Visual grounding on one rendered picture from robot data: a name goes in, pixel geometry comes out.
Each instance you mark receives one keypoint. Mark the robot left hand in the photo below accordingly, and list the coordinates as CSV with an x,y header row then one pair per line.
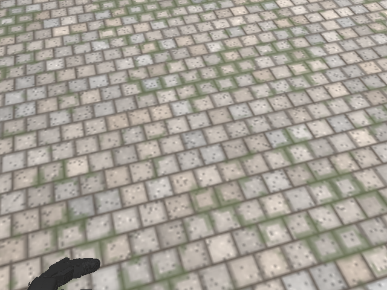
x,y
63,271

